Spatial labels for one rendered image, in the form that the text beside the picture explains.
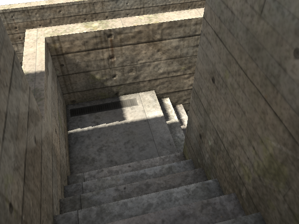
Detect stairs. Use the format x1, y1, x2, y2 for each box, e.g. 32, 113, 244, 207
158, 97, 189, 153
53, 152, 266, 224

